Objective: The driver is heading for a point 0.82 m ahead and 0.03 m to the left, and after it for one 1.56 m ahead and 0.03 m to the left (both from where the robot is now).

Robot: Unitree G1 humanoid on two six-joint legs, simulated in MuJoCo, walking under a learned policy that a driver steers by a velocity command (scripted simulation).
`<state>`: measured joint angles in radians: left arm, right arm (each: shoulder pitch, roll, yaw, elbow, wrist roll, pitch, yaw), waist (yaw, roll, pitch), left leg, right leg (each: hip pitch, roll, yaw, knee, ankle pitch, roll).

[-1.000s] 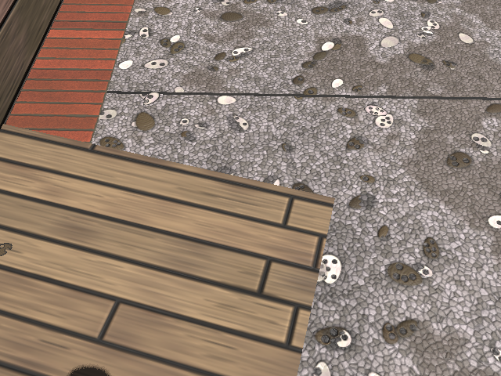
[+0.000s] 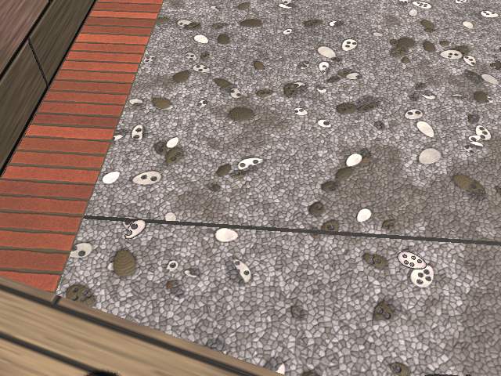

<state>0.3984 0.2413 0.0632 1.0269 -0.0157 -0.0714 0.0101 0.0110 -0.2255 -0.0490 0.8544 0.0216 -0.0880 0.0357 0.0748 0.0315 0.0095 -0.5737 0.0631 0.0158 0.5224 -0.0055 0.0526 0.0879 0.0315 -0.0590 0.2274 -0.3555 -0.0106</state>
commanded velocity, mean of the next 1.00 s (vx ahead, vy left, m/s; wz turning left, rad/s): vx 0.50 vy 0.00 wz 0.04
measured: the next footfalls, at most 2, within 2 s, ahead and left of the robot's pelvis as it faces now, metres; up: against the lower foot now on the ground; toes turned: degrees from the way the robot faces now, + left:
left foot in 0.04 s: +0.21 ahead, +0.12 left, +0.00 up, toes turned +2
right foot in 0.60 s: +0.51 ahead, -0.12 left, +0.00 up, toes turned -3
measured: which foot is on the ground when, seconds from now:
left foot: up 0.00-0.02, down 0.04-0.60, up 0.62-1.00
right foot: down 0.00-0.06, up 0.08-0.58, down 0.60-1.00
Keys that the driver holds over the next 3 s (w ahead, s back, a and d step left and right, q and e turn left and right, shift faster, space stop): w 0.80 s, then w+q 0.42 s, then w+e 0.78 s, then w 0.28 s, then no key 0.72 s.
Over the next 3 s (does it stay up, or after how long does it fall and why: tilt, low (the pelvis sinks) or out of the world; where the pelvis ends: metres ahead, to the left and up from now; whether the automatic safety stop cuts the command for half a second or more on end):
stays up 1.51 0.04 0.00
